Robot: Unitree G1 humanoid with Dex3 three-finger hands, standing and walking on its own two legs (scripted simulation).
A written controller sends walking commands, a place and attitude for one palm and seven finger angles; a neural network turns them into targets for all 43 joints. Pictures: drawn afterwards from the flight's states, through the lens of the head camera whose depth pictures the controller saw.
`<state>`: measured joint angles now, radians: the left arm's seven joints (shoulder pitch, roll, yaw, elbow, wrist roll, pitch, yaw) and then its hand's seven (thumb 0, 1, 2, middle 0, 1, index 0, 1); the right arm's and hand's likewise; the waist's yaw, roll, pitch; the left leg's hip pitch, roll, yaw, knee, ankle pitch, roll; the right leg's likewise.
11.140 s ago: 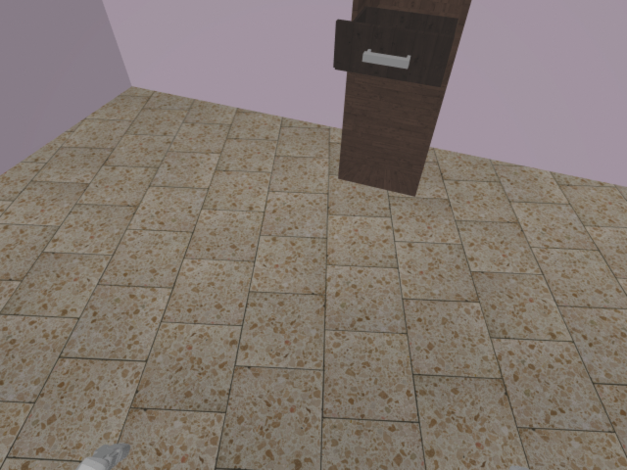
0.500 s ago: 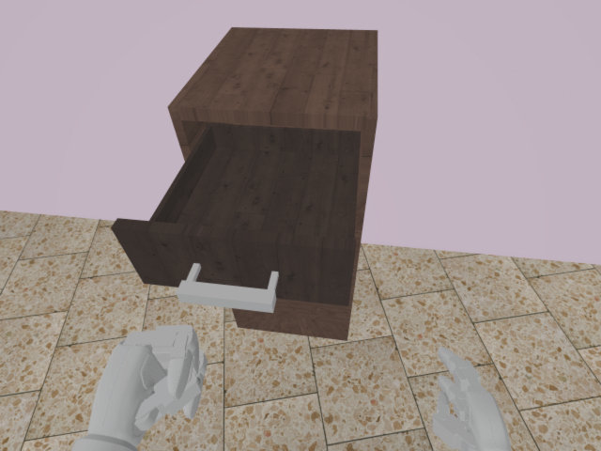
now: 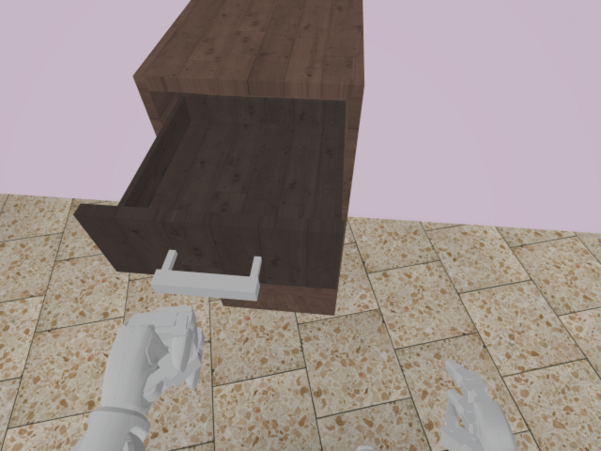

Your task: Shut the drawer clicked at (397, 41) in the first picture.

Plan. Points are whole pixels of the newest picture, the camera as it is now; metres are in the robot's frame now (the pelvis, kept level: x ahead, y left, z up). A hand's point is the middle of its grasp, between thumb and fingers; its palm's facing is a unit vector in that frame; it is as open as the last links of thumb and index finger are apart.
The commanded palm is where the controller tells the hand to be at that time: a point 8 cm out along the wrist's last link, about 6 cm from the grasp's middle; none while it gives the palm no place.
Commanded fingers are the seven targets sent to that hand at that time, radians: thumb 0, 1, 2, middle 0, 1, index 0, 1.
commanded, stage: bring the fist close to the handle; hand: left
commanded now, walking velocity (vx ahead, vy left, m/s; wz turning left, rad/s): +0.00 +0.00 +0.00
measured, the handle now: (210, 272) +0.34 +0.14 +0.05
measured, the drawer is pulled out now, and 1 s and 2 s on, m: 0.29 0.29 0.19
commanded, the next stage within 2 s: push the drawer shut in 0.70 s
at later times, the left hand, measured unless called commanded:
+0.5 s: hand (220, 341) +0.24 +0.11 +0.06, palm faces -0.09 -1.00 -0.04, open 3.3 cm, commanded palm +0.22 +0.17 +0.05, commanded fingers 0.00 0.90 0.90 -1.40 -1.60 -1.40 -1.60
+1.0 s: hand (224, 336) +0.25 +0.11 +0.04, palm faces -0.11 -0.99 -0.05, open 3.3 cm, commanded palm +0.24 +0.17 +0.05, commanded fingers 0.00 0.90 0.90 -1.40 -1.60 -1.40 -1.60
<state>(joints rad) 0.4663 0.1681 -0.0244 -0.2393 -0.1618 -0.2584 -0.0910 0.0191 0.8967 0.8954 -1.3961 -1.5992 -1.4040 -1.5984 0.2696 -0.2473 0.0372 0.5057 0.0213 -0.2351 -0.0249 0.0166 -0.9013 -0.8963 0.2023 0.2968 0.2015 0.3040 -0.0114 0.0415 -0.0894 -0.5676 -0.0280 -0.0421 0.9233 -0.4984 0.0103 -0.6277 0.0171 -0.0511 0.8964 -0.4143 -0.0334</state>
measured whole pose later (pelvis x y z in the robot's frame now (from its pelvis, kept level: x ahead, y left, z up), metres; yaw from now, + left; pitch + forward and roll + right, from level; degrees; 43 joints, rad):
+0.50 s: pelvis +0.00 +0.00 -0.02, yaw -1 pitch +12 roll +0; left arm 0.34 0.15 -0.07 -0.14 -0.13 -0.31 -0.06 0.02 0.90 0.90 -1.40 -1.60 -1.40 -1.60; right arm 0.25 -0.24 0.03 0.48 0.02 -0.16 -0.01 0.02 -0.90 -0.90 0.20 0.30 0.20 0.30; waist -0.02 0.05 -0.12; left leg -0.70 -0.03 -0.03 1.02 -0.54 0.02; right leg -0.77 0.01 -0.04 1.00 -0.45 -0.03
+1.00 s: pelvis -0.01 +0.01 -0.02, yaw +0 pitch +12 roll -1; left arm 0.24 0.16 -0.07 -0.05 -0.12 -0.28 -0.06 0.02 0.90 0.90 -1.40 -1.60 -1.41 -1.60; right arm 0.24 -0.25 0.04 0.46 0.02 -0.13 -0.02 0.01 -0.90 -0.90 0.20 0.30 0.20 0.30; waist -0.03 0.04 -0.11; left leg -0.72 -0.04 -0.03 1.04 -0.54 0.02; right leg -0.78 0.01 -0.05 1.01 -0.45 -0.03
